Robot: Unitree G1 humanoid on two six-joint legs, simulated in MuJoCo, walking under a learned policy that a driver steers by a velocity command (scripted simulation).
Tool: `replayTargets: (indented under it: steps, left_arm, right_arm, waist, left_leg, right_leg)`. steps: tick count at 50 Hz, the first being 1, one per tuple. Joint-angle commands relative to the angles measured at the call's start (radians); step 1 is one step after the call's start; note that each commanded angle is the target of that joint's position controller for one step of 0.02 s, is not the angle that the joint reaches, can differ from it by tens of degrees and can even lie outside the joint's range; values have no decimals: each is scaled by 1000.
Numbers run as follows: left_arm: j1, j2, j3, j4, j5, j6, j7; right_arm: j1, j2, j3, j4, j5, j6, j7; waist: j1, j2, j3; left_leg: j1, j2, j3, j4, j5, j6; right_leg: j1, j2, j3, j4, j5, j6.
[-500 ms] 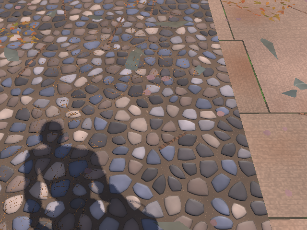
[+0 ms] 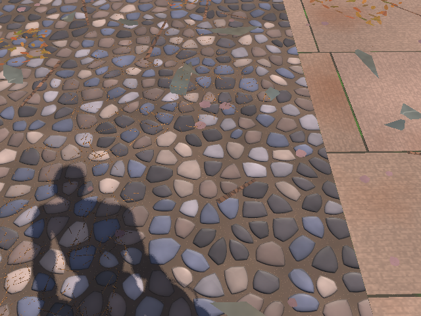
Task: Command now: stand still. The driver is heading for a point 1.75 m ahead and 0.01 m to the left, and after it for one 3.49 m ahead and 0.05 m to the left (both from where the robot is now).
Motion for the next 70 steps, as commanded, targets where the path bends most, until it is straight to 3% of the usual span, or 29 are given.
replayTargets:
  steps: [1, 35, 36, 37, 39, 41, 42, 44, 45, 47, 48, 49, 50, 51, 52, 54, 55, 58, 61, 64, 67, 69, 70]
  left_arm:
    - [24, 94, 11, -21, 0, -6, 3]
    - [76, 79, 1, -21, -3, -8, 6]
    - [93, 67, -2, -12, -2, -7, 6]
    - [96, 69, -1, -9, -6, -6, 6]
    - [73, 78, 5, -25, -10, -17, 4]
    - [13, 46, -1, -62, -15, -53, -13]
    - [-9, 44, -3, -77, -18, -72, -22]
    - [-3, 48, 0, -93, -31, -101, -37]
    - [49, 47, 3, -79, -37, -111, -43]
    - [243, 76, 30, 2, -29, -113, -47]
    - [394, 148, 55, 27, -24, -114, -44]
    - [517, 257, 73, 30, -23, -123, -54]
    - [436, 184, 44, 16, -5, -139, -56]
    - [332, 134, 29, -19, -8, -148, -56]
    - [262, 111, 17, -45, -8, -149, -61]
    - [236, 74, 0, -57, -2, -137, -66]
    - [267, 64, -5, -51, 0, -130, -62]
    - [326, 107, -3, -45, 5, -118, -41]
    - [315, 140, 1, -69, 9, -109, -26]
    - [353, 161, 10, -70, -3, -109, -22]
    - [360, 164, 18, -65, -15, -105, -21]
    - [334, 185, 27, -74, -10, -98, -21]
    - [320, 197, 32, -79, -4, -91, -22]
  right_arm:
    - [84, -85, -12, -7, 1, -4, -2]
    - [147, -67, -4, 2, 3, -6, -2]
    - [167, -59, -3, 13, 4, -5, -3]
    - [173, -75, -9, 14, 9, -2, -6]
    - [166, -128, -26, -8, 20, -1, -13]
    - [184, -196, -51, -19, 32, -17, -12]
    - [171, -203, -57, -27, 33, -27, -11]
    - [131, -177, -54, -47, 29, -40, -2]
    - [97, -173, -53, -58, 37, -40, 3]
    - [62, -170, -50, -79, 39, -40, 10]
    - [21, -131, -37, -103, 30, -50, 15]
    - [34, -57, -20, -141, 34, -71, 11]
    - [20, -84, -26, -148, 52, -88, 15]
    - [-8, -103, -30, -158, 61, -98, 26]
    - [-15, -112, -34, -154, 52, -104, 30]
    - [-40, -155, -60, -155, 34, -104, 35]
    - [-40, -146, -63, -153, 34, -97, 41]
    - [-133, -95, -53, -188, 29, -77, 49]
    - [-300, -77, -36, -255, 26, -80, 53]
    - [-394, -94, -31, -288, 33, -83, 65]
    - [-441, -115, -31, -317, 36, -90, 81]
    - [-389, -152, -47, -315, 35, -96, 87]
    - [-305, -183, -63, -295, 35, -96, 85]
  waist:
    - [-1, 10, 22]
    - [-4, 11, 30]
    - [-5, 17, 7]
    - [-7, 34, 23]
    - [-23, 95, 97]
    - [-46, 195, 164]
    - [-47, 193, 197]
    - [-20, 172, 209]
    - [16, 156, 190]
    - [85, 90, 101]
    - [146, -93, 36]
    - [157, -340, -47]
    - [101, -209, -6]
    - [64, -120, 66]
    - [39, -66, 73]
    - [17, -53, 73]
    - [17, -69, 60]
    - [26, -50, 72]
    - [52, -50, 104]
    - [69, -67, 120]
    - [51, -69, 130]
    - [0, -92, 69]
    - [-50, -115, -1]
  left_leg:
    - [-151, 23, -18, -125, 86, 14]
    - [-151, 22, -10, -119, 109, 12]
    - [-142, 16, -5, -130, 7, 17]
    - [-156, 16, -16, -143, -142, 35]
    - [-186, 85, -126, -204, -438, 102]
    - [-153, 266, -356, -318, -537, 199]
    - [-157, 326, -424, -341, -499, 234]
    - [-115, 320, -383, -309, -348, 219]
    - [-141, 278, -307, -269, -291, 186]
    - [-264, 157, -156, -89, -82, 129]
    - [-374, 54, -24, 251, 59, 73]
    - [-581, -59, 21, 575, -159, 36]
    - [-656, -5, -103, 773, -181, 59]
    - [-709, 47, -119, 834, -89, 87]
    - [-695, 89, -104, 809, 11, 102]
    - [-637, 132, -66, 696, 122, 98]
    - [-614, 134, -44, 663, 145, 87]
    - [-653, 137, -4, 550, 195, 42]
    - [-625, 117, 20, 313, 295, 17]
    - [-554, 84, 47, 173, 359, 21]
    - [-536, 75, 32, 90, 349, 58]
    - [-427, 39, 49, 67, 298, 91]
    - [-304, 2, 72, 79, 270, 110]
  right_leg:
    - [103, -9, 1, -57, 101, -38]
    - [99, -6, 0, -45, 129, -38]
    - [109, 9, -16, -41, 30, -38]
    - [85, 37, -44, -11, -120, -40]
    - [-47, 73, -88, 82, -352, -52]
    - [-186, 45, -110, 265, -237, -60]
    - [-232, 2, -82, 320, -217, -74]
    - [-248, -33, -70, 259, -276, -101]
    - [-134, -21, -93, 128, -243, -110]
    - [207, 48, -124, -2, -84, -93]
    - [358, -112, 136, -128, -145, -145]
    - [492, -342, 615, -324, -270, -290]
    - [426, -400, 722, -353, -339, -319]
    - [366, -375, 590, -339, -307, -291]
    - [326, -319, 446, -348, -234, -254]
    - [290, -227, 235, -362, -10, -197]
    - [291, -200, 172, -362, 79, -186]
    - [283, -196, 101, -379, 222, -206]
    - [226, -185, 54, -410, 223, -209]
    - [223, -196, 23, -428, 205, -209]
    - [314, -235, 5, -393, 271, -193]
    - [374, -247, -16, -292, 519, -171]
    - [386, -240, -31, -181, 711, -158]
Next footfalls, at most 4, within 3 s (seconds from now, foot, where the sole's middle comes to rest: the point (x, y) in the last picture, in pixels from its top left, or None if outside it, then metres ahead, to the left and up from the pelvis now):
1.44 left None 0.47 0.11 -0.77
2.00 right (254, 235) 0.79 -0.12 -0.77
2.56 left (190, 166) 1.11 0.12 -0.77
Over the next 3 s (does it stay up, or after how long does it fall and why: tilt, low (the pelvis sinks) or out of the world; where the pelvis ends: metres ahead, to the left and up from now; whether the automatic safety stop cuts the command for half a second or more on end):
stays up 1.17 0.03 0.01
